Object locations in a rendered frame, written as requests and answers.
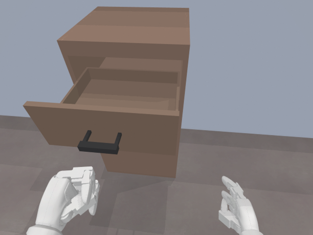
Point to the drawer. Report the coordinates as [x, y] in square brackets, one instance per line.
[143, 105]

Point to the right robot hand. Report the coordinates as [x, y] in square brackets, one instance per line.
[241, 216]

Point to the handle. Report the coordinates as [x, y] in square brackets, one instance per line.
[99, 147]

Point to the left robot hand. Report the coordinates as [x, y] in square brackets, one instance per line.
[54, 210]

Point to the cabinet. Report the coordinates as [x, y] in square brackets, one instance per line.
[140, 38]

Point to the robot left forearm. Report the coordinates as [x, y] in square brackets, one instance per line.
[43, 230]

